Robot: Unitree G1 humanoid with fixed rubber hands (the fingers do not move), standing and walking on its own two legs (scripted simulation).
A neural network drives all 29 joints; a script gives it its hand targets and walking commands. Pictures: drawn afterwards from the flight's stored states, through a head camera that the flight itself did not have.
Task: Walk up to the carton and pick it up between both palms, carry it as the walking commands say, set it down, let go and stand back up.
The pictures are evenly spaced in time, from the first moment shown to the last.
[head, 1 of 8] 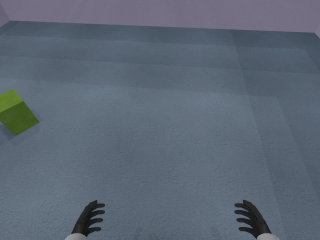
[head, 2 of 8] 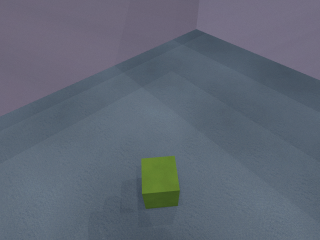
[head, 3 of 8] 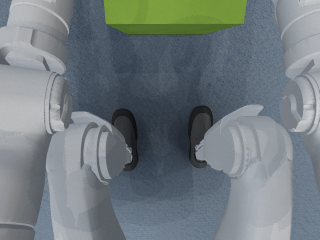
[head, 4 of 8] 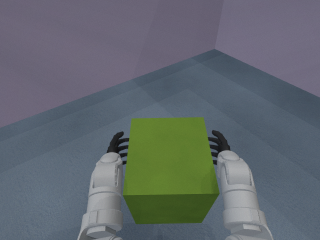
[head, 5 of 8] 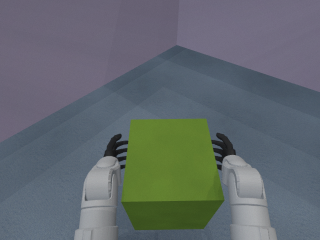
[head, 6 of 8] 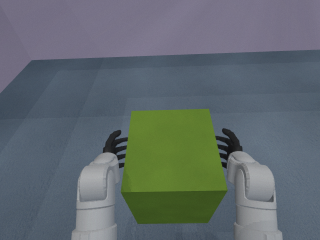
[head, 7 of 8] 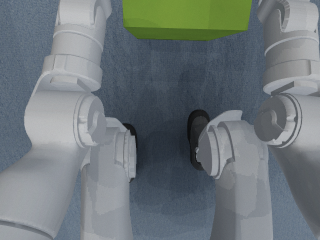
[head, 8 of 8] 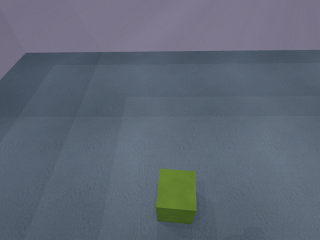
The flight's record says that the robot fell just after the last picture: no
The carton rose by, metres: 0.68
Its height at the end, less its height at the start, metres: +0.00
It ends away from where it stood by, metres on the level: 1.23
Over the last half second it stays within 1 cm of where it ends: yes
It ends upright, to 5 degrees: yes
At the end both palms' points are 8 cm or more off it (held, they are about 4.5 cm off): yes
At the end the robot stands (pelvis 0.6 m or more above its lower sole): yes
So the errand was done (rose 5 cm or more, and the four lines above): yes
